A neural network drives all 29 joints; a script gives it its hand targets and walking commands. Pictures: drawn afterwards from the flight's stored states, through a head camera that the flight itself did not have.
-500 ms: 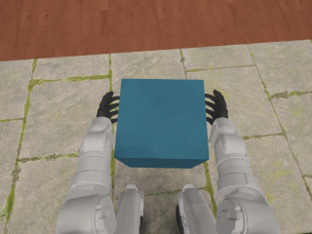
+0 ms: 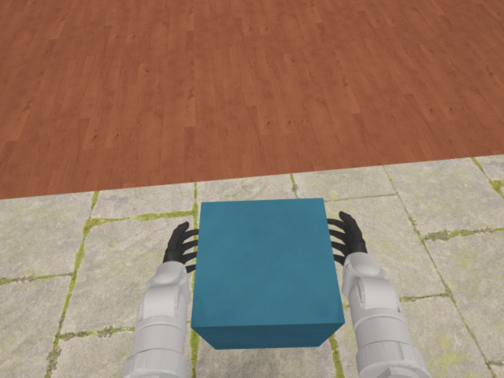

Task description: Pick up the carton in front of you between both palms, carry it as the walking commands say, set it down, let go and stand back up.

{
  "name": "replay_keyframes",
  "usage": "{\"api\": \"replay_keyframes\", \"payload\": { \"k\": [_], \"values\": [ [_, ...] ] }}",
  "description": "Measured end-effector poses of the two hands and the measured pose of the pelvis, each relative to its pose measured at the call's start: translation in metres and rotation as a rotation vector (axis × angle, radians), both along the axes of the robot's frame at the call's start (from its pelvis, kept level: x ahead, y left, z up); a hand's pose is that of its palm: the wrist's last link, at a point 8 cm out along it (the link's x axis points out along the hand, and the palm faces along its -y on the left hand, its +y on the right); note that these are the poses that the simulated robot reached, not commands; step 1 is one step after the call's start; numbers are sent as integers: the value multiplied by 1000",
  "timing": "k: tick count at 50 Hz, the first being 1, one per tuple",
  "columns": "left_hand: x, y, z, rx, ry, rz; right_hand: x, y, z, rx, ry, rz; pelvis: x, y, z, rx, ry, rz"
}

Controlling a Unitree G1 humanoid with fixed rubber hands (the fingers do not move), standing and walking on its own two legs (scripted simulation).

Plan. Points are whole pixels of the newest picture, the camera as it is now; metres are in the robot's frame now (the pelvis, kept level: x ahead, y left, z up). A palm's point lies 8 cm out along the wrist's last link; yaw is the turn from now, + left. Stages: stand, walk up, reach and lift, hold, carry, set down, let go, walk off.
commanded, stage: reach and lift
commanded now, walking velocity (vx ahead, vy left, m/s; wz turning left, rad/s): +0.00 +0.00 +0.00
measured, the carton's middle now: (264, 280) +0.32 +0.00 -0.09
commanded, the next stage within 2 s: hold in 1.22 s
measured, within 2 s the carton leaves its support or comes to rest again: neither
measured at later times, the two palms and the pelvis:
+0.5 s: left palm (164, 264) +0.29 +0.15 +0.06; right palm (369, 247) +0.30 -0.15 +0.06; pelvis +0.00 +0.00 +0.03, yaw +0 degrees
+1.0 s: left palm (163, 254) +0.30 +0.15 +0.07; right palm (370, 238) +0.31 -0.15 +0.08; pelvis +0.01 +0.00 +0.04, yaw +0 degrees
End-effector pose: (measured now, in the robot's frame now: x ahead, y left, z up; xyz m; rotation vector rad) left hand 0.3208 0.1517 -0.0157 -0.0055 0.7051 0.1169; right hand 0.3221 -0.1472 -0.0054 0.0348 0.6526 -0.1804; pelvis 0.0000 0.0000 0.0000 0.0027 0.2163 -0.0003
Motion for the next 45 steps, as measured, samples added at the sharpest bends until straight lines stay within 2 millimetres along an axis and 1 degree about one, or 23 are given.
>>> {"api": "replay_keyframes", "payload": {
  "k": [4, 9, 12, 14, 21, 28, 45],
  "values": [
    [-8, -1, 24, 5, -9, 10, -3, -1, 24, -11, -8, 23, 5, -1, 14, 0, -72, 0],
    [-17, -3, 52, 11, -28, 19, -8, -3, 52, -19, -27, 43, 10, -2, 26, 1, -163, 0],
    [-21, -4, 64, 24, -27, 11, -12, -4, 64, -26, -26, 51, 9, -2, 30, 1, -213, 0],
    [-23, -4, 69, 29, -20, 8, -14, -4, 68, -31, -18, 54, 8, -3, 32, 1, -239, 0],
    [-28, -3, 70, 27, 8, 11, -19, -3, 69, -32, 10, 57, -1, -3, 32, 1, -282, 0],
    [-26, -2, 73, 23, -5, 11, -18, -1, 71, -30, -3, 52, -5, -1, 32, 0, -289, 1],
    [-18, -1, 81, 43, -5, -9, -11, -1, 80, -50, -2, 62, 10, 3, 38, 0, -299, -3]
  ]
}}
